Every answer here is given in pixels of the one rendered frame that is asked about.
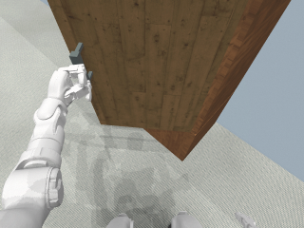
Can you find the robot left upper arm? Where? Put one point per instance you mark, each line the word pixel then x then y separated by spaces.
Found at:
pixel 30 195

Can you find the right robot hand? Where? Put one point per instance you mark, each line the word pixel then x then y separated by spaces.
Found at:
pixel 245 221

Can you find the left robot thigh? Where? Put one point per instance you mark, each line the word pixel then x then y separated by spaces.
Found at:
pixel 121 222

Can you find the left robot hand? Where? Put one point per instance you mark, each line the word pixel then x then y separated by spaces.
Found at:
pixel 61 87

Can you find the handle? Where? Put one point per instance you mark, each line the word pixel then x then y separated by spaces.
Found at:
pixel 76 59

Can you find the robot left shin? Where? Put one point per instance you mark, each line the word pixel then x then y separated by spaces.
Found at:
pixel 122 215

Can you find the robot left forearm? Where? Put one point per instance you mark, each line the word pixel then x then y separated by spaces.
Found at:
pixel 47 140

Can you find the cupboard door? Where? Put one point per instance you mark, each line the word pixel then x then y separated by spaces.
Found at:
pixel 153 61

